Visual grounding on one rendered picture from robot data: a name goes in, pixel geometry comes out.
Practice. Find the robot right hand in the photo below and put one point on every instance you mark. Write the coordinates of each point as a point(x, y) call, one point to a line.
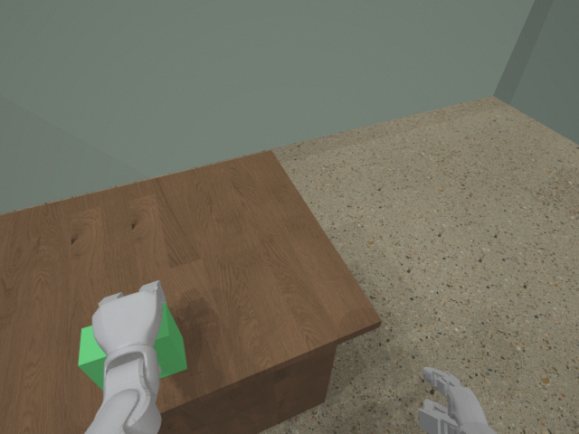
point(463, 406)

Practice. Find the sponge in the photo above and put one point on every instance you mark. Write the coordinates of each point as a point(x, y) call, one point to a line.
point(169, 346)

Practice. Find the table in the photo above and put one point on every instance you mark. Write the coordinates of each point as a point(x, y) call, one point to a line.
point(256, 288)

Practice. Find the robot left hand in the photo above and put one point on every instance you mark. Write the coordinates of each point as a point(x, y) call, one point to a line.
point(133, 319)

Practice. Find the left robot forearm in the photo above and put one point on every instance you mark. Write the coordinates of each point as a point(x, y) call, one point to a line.
point(130, 387)

